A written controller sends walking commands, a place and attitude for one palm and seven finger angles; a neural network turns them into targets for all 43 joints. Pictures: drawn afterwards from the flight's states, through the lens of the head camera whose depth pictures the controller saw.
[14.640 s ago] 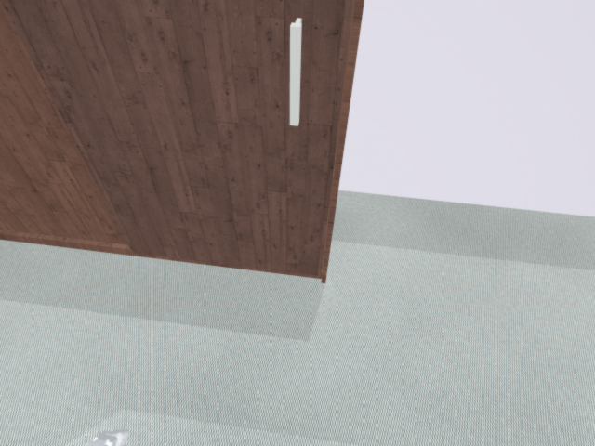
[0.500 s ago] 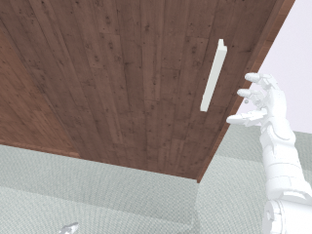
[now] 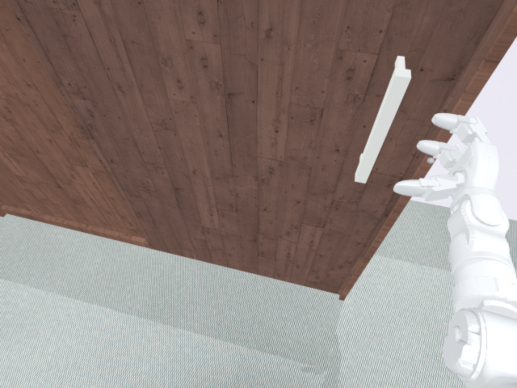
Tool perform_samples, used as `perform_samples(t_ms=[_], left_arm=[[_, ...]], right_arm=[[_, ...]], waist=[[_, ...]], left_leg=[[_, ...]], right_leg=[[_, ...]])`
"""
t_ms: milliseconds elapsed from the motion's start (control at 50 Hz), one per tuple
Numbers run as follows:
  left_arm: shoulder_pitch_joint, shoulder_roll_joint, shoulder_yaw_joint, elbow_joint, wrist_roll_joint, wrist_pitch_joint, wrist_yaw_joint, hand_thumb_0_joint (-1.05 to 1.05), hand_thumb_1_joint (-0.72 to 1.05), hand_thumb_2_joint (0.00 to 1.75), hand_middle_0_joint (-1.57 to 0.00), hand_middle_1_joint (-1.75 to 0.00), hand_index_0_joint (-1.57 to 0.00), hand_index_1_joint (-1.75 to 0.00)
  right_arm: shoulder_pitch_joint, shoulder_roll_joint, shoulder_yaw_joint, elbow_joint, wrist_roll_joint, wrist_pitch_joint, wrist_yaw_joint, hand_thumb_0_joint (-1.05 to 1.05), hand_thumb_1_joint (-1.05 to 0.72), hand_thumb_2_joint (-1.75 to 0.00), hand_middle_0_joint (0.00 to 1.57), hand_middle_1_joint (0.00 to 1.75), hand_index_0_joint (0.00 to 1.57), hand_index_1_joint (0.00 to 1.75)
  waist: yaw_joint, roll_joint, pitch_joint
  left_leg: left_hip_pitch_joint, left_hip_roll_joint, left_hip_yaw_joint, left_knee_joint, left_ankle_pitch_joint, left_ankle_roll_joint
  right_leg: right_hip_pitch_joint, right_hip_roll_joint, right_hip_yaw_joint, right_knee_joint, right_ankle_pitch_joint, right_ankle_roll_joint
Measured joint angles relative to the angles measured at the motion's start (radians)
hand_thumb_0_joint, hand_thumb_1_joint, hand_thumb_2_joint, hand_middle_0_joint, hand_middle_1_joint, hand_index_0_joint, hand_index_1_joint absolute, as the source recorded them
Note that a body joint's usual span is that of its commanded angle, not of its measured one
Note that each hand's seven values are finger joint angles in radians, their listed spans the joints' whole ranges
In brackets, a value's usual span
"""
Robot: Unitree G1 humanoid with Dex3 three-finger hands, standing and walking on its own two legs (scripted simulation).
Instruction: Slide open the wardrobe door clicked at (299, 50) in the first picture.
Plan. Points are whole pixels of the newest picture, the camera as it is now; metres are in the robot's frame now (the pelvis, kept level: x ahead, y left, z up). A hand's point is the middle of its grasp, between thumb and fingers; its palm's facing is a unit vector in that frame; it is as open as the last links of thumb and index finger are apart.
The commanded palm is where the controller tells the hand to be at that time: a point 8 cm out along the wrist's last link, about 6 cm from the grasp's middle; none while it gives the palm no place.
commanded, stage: move the hooked fingers beside the handle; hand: right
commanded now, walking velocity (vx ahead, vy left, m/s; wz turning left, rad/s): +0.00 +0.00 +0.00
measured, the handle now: (378, 126) +0.53 -0.12 +0.12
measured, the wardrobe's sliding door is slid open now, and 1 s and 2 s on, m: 0.00 0.00 0.00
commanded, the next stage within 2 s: feel for the door with the fingertips in 0.52 s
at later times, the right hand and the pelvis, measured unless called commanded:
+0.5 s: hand (428, 157) +0.46 -0.19 +0.13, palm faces +0.11 +0.99 +0.01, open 14.0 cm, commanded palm +0.42 -0.23 +0.13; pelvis +0.00 -0.01 +0.00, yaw -1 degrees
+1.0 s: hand (394, 154) +0.46 -0.14 +0.13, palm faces +0.11 +0.99 +0.02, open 14.0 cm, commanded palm +0.43 -0.19 +0.13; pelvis -0.01 +0.00 +0.00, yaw -1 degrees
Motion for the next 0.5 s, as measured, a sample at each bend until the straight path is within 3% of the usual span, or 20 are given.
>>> perform_samples(t_ms=[140, 220, 300, 400, 500], left_arm=[[-0.011, 0.002, 0.012, 0.007, -0.008, -0.006, 0.002, 0.00, 0.90, 0.90, -0.20, -0.30, -0.20, -0.30], [-0.038, 0.005, 0.005, 0.014, -0.010, -0.006, 0.004, 0.00, 0.90, 0.90, -0.20, -0.30, -0.20, -0.30], [-0.061, 0.001, 0.002, -0.005, -0.004, -0.015, 0.002, 0.00, 0.90, 0.90, -0.20, -0.30, -0.20, -0.30], [-0.067, -0.007, 0.000, -0.012, 0.004, -0.028, -0.009, 0.00, 0.90, 0.90, -0.20, -0.30, -0.20, -0.30], [-0.054, -0.015, -0.010, -0.009, 0.003, -0.015, -0.012, 0.00, 0.90, 0.90, -0.20, -0.30, -0.20, -0.30]], right_arm=[[0.037, 0.012, 0.053, -0.085, 0.021, -0.011, 0.014, -0.01, 0.50, -0.30, 0.30, 1.20, 0.30, 1.20], [-0.008, 0.029, 0.083, -0.029, 0.033, 0.024, 0.023, -0.01, 0.50, -0.30, 0.30, 1.20, 0.30, 1.20], [-0.035, 0.045, 0.089, -0.009, 0.017, 0.041, -0.007, -0.01, 0.50, -0.30, 0.30, 1.20, 0.30, 1.20], [-0.025, 0.068, 0.081, -0.047, -0.003, -0.013, -0.047, -0.01, 0.50, -0.30, 0.30, 1.20, 0.30, 1.20], [-0.045, 0.048, 0.080, -0.007, -0.021, 0.003, -0.047, -0.01, 0.50, -0.30, 0.30, 1.20, 0.30, 1.20]], waist=[[-0.020, -0.004, -0.003], [-0.023, -0.004, -0.005], [-0.018, 0.001, -0.001], [-0.016, 0.002, -0.005], [-0.011, 0.002, -0.012]], left_leg=[[0.016, 0.002, 0.013, -0.009, 0.000, -0.004], [0.018, 0.010, 0.022, -0.006, -0.003, -0.009], [0.000, 0.016, 0.022, 0.004, -0.002, -0.013], [-0.016, 0.017, 0.011, 0.022, -0.007, -0.017], [-0.016, 0.017, 0.008, 0.027, -0.011, -0.017]], right_leg=[[0.001, 0.003, 0.014, 0.012, -0.007, -0.003], [-0.003, 0.011, 0.022, 0.019, -0.007, -0.009], [-0.019, 0.017, 0.021, 0.023, -0.003, -0.013], [-0.029, 0.017, 0.010, 0.036, -0.010, -0.016], [-0.028, 0.016, 0.008, 0.041, -0.014, -0.017]])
